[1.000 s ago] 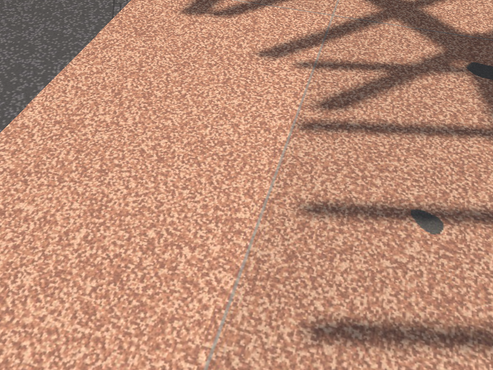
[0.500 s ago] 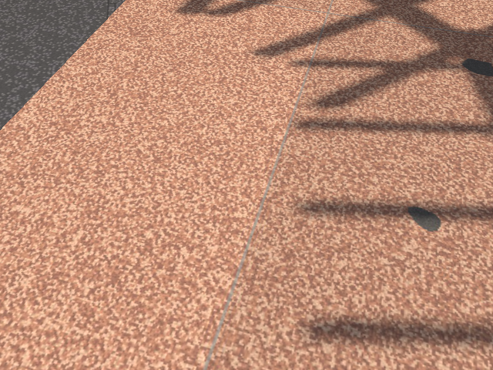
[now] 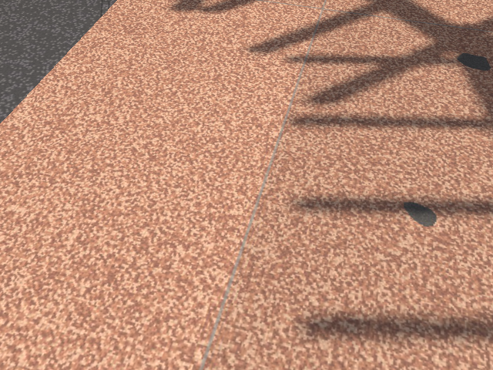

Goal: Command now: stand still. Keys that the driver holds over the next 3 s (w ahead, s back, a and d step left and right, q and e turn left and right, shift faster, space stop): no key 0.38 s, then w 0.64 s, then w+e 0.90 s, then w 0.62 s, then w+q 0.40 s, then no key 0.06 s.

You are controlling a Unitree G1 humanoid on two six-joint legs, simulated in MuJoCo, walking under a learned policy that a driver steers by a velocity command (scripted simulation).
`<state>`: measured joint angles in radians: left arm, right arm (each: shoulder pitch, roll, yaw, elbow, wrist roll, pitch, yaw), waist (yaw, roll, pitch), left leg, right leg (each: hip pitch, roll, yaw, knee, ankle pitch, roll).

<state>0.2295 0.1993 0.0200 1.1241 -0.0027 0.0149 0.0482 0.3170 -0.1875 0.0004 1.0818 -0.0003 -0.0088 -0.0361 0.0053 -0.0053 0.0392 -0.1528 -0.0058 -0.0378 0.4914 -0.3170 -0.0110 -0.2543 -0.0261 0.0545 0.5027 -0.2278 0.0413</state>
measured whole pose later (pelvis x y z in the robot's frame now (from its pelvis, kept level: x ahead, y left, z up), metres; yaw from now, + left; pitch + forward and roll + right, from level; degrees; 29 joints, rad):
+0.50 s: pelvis +0.01 -0.01 +0.00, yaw +0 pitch -1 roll +0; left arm 0.30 0.18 0.02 1.12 -0.01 0.00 0.05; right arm 0.39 -0.17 0.00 1.09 0.02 -0.01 -0.05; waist 0.00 0.00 0.01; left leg -0.17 0.00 -0.04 0.56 -0.40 0.01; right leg -0.29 -0.01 0.05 0.60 -0.38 0.00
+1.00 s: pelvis +0.20 -0.01 +0.00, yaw +0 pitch +2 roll -1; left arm 0.54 0.19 0.02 1.08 -0.01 -0.08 0.02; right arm 0.00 -0.23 -0.03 0.85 0.03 -0.10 0.04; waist 0.10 0.02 0.01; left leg -0.62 0.06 0.03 0.61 -0.04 0.04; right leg 0.15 0.01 -0.02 0.16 -0.34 -0.01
